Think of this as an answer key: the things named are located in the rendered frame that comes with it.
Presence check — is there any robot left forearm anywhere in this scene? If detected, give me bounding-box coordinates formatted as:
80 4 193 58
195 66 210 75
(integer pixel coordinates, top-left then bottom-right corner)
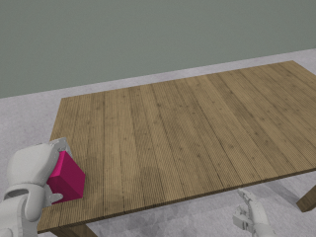
0 183 45 237

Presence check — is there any table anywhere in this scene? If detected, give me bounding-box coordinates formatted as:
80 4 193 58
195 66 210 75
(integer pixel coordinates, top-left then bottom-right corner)
37 60 316 237

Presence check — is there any sponge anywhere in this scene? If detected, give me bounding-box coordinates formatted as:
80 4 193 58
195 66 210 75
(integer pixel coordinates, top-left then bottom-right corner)
46 150 86 204

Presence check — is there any left robot hand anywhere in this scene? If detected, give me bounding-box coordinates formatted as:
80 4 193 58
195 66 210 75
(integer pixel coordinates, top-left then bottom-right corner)
6 137 73 208

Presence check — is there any robot right forearm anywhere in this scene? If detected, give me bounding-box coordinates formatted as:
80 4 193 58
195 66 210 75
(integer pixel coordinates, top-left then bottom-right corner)
252 223 278 237

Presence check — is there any right robot hand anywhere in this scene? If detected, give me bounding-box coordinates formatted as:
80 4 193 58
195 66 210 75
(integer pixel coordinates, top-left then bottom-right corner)
232 188 271 233

